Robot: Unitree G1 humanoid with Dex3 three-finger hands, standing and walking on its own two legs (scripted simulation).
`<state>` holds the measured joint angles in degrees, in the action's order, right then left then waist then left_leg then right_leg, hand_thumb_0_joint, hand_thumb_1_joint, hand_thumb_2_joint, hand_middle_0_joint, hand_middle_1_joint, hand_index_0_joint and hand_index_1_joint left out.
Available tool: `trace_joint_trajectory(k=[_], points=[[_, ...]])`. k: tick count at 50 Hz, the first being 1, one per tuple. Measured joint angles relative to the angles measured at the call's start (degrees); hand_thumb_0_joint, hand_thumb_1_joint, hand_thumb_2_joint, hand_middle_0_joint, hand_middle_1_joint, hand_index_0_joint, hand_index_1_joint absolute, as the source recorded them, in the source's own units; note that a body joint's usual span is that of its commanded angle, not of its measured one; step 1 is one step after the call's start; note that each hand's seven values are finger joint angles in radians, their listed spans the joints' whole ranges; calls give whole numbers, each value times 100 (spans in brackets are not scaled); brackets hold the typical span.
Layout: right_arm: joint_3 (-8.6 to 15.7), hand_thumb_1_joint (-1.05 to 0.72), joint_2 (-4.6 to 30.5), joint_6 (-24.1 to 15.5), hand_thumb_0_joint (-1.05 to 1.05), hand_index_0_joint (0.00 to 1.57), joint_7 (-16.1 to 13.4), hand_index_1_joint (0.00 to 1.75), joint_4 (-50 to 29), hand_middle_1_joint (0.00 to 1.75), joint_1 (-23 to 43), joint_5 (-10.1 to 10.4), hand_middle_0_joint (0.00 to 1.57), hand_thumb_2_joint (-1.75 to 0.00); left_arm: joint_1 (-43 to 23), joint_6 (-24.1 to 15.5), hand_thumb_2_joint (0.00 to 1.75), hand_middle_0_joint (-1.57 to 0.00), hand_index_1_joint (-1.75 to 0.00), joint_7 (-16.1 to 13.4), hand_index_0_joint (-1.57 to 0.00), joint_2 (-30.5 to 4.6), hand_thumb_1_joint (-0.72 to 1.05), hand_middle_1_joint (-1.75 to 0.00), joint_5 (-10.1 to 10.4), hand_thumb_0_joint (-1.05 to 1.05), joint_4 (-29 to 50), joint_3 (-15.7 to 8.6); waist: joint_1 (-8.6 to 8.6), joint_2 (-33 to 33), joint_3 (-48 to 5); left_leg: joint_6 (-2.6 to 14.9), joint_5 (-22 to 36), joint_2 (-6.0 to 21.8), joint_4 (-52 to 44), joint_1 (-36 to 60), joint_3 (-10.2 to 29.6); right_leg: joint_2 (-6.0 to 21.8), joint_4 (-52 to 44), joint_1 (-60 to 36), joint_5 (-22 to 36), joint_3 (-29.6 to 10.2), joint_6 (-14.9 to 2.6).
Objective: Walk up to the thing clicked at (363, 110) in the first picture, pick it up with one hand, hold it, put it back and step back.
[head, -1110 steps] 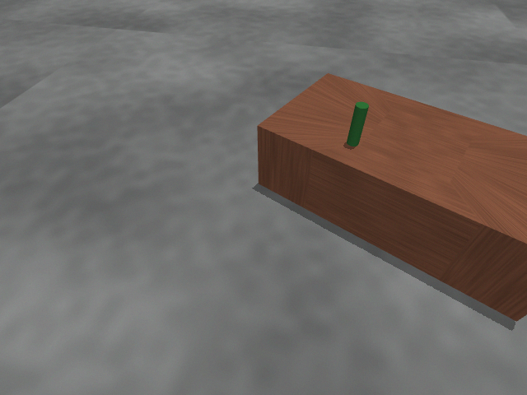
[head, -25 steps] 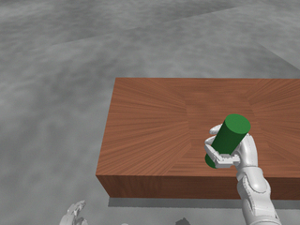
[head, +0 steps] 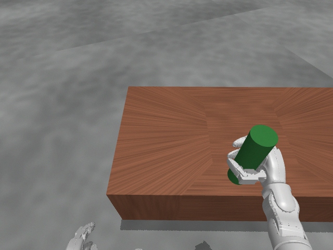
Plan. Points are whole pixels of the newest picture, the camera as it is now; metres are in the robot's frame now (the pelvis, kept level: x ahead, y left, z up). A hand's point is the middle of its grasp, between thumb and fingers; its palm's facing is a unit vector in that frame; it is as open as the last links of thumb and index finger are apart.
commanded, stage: hold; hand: right
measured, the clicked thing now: (248, 158) +0.33 -0.17 +0.06
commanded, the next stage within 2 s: crouch in 0.90 s
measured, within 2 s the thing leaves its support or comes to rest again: neither
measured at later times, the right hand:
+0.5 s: hand (242, 160) +0.33 -0.15 +0.05, palm faces +0.00 +1.00 +0.00, open 7.1 cm
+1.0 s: hand (242, 162) +0.32 -0.16 +0.05, palm faces +0.01 +1.00 +0.00, open 7.1 cm
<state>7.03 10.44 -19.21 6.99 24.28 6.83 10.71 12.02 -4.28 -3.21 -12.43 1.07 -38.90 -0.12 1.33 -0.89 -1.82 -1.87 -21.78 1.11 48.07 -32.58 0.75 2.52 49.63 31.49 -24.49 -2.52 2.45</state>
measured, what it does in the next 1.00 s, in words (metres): stands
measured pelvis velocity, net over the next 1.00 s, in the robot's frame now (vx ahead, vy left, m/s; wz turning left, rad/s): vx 0.00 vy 0.00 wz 0.00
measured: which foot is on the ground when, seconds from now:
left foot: down 0.00-1.00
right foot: down 0.00-1.00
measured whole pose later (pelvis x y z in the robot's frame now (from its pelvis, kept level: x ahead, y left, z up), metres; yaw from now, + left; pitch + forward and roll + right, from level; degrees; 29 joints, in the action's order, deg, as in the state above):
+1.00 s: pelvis +0.00 +0.00 +0.00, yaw +0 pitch +6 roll +1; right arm 6.7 10.3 -19.6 7.1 26.4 7.9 10.3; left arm 12.0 -4.3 -3.1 -12.2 0.9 -38.9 0.2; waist 1.4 -0.6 -1.9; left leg -2.0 -21.2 1.2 47.5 -32.4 0.9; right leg 2.4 49.2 31.3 -24.0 -2.3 2.3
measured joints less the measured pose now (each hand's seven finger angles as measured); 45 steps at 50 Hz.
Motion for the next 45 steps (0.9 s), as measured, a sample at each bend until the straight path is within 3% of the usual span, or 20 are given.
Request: trace_joint_trajectory(k=[45], points=[[-19,4,-33,-42,-3,91,35,104,201,106,82,-36,85,-108,0,14,91,-20,-30,9,-20,15,90,-30,-7,1,-16,22,21,15,-26,-17,47,6,-56,20,19,-7,-34,-16,31,19,-16]])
